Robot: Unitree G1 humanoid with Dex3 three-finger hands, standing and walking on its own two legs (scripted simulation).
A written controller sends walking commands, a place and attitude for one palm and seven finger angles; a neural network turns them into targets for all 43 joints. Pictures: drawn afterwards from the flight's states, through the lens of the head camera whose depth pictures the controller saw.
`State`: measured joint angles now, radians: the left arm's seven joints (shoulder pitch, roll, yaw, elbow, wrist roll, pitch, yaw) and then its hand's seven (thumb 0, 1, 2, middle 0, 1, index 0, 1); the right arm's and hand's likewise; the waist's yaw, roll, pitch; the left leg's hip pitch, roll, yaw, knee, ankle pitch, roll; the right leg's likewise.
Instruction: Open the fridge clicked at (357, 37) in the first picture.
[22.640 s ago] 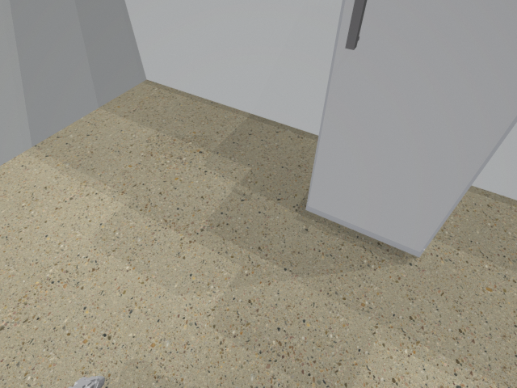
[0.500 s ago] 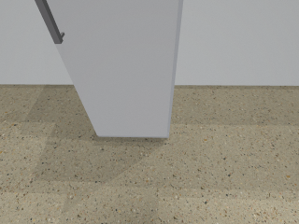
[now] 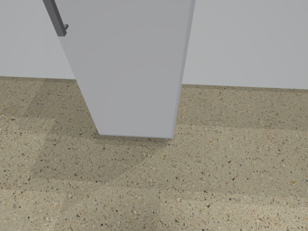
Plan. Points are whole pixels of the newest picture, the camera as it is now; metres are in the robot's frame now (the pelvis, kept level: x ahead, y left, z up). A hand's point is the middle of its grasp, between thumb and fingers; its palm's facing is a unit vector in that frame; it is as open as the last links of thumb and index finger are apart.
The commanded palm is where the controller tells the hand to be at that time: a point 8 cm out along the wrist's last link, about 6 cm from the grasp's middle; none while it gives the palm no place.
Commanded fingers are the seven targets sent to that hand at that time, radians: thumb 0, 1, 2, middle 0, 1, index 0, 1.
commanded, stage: take the last steps up to it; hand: left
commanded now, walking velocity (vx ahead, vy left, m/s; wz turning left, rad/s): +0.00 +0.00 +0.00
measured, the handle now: out of the picture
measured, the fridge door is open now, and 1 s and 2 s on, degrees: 0 0 0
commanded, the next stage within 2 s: come to a stop and stand still in 1.06 s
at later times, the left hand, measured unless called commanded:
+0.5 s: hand out of the picture +0.04 +0.21 -0.18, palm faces +0.12 -0.98 -0.16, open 7.4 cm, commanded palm none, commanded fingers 0.00 0.90 0.90 -0.20 -0.30 -0.20 -0.30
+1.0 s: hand (74, 223) +0.16 +0.25 -0.16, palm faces +0.21 -0.95 -0.24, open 7.2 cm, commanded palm none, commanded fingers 0.00 0.90 0.90 -0.20 -0.30 -0.20 -0.30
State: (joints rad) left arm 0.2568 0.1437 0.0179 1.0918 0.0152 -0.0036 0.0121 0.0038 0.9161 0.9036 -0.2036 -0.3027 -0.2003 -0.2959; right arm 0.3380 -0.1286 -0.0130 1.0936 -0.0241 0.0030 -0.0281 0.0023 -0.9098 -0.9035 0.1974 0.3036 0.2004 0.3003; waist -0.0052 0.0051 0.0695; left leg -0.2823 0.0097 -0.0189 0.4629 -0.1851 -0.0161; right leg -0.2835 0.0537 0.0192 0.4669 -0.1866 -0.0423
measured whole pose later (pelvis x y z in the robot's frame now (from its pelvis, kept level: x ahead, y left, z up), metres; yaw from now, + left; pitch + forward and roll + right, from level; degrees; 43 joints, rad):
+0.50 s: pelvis +0.05 +0.04 -0.01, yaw +3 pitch +0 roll +1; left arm 0.32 0.15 0.06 1.05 0.03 0.01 -0.01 0.00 0.91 0.90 -0.20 -0.30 -0.20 -0.30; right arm 0.42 -0.17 -0.03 1.05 -0.04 -0.03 -0.02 0.00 -0.91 -0.90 0.20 0.30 0.20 0.30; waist -0.01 -0.03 0.02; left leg -0.24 -0.03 0.05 0.54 -0.28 0.05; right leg -0.35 -0.03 -0.02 0.82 -0.43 -0.04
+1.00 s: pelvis +0.16 +0.06 +0.01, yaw +8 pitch +0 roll +1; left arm 0.29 0.15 0.08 1.02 0.03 -0.05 0.02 -0.01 0.94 0.90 -0.21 -0.30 -0.20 -0.30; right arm 0.28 -0.20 -0.06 1.01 -0.03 0.00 0.02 0.00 -0.91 -0.90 0.20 0.30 0.20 0.30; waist 0.00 0.01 0.05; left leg -0.49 0.09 0.04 0.86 -0.27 -0.01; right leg -0.17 -0.07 -0.11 0.44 -0.26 0.00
